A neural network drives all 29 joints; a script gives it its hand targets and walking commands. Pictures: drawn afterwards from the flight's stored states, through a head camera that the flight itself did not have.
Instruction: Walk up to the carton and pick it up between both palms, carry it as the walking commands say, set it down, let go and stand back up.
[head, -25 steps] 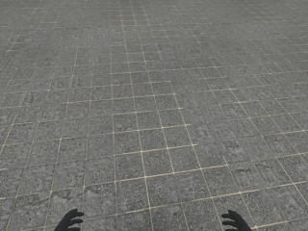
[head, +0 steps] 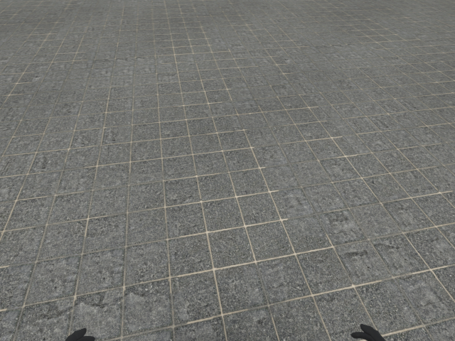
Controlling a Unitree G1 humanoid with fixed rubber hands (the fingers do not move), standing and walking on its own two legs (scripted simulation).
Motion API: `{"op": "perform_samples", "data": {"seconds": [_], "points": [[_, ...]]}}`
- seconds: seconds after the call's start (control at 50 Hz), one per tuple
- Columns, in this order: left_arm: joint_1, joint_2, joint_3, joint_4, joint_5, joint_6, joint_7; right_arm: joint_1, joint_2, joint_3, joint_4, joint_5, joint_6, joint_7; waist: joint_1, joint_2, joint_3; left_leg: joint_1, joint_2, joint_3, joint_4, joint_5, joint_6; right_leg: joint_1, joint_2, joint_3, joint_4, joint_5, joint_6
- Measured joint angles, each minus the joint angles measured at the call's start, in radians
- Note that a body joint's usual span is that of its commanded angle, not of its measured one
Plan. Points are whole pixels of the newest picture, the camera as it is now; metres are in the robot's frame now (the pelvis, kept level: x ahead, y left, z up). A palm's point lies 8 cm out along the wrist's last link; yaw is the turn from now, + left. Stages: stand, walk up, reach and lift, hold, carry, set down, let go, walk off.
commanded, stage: stand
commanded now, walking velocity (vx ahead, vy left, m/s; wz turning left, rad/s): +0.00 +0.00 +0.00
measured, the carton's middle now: out of the picture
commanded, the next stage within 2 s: walk up in 1.08 s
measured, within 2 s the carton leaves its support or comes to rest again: neither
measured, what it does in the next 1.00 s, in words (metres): stands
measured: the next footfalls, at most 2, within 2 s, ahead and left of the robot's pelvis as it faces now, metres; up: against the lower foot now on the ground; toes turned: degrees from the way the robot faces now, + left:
left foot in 1.72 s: +0.04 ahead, +0.14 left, +0.00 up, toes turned +17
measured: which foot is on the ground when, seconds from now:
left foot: down 0.00-1.00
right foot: down 0.00-1.00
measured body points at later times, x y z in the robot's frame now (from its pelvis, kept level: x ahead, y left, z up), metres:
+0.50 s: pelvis +0.00 +0.02 +0.02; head +0.01 +0.02 +0.47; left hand +0.10 +0.31 -0.11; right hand +0.10 -0.28 -0.10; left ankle +0.01 +0.12 -0.71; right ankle +0.02 -0.12 -0.71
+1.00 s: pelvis +0.00 +0.01 +0.03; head +0.01 +0.02 +0.48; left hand +0.09 +0.30 -0.11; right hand +0.09 -0.29 -0.10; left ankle +0.01 +0.12 -0.71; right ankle +0.02 -0.12 -0.71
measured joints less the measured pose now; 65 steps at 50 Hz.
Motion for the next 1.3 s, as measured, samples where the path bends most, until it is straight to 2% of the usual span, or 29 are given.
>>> {"op": "perform_samples", "data": {"seconds": [0.34, 0.66, 0.84, 1.0, 1.3], "points": [[-0.018, 0.009, -0.009, 0.116, -0.012, 0.008, -0.008, -0.007, -0.015, 0.009, 0.143, -0.001, -0.006, 0.007, 0.005, -0.012, 0.032, 0.066, -0.012, 0.03, -0.15, 0.08, 0.023, 0.06, -0.009, 0.033, -0.156, 0.093, 0.024], [-0.029, 0.002, -0.025, 0.205, -0.018, 0.009, 0.003, -0.071, -0.001, 0.01, 0.225, 0.013, -0.003, 0.002, 0.011, -0.014, 0.003, 0.158, -0.025, 0.025, -0.277, 0.13, 0.024, 0.147, -0.022, 0.029, -0.267, 0.132, 0.03], [-0.034, -0.012, -0.027, 0.222, -0.015, 0.005, 0.002, -0.085, -0.005, 0.004, 0.24, 0.006, -0.001, 0.005, 0.017, -0.019, -0.002, 0.181, -0.021, 0.037, -0.34, 0.167, 0.02, 0.157, -0.018, 0.043, -0.314, 0.166, 0.026], [-0.031, -0.005, -0.023, 0.246, -0.006, 0.008, 0.003, -0.081, -0.003, -0.001, 0.265, 0.008, 0.004, 0.007, -0.001, -0.013, 0.028, 0.182, -0.016, 0.027, -0.361, 0.183, 0.016, 0.168, -0.013, 0.033, -0.35, 0.187, 0.023], [-0.055, -0.008, -0.024, 0.248, -0.013, 0.002, 0.004, -0.081, 0.007, -0.001, 0.279, 0.008, 0.008, 0.008, -0.008, -0.014, 0.006, 0.21, -0.008, 0.031, -0.39, 0.186, 0.012, 0.196, -0.006, 0.039, -0.388, 0.199, 0.02]]}}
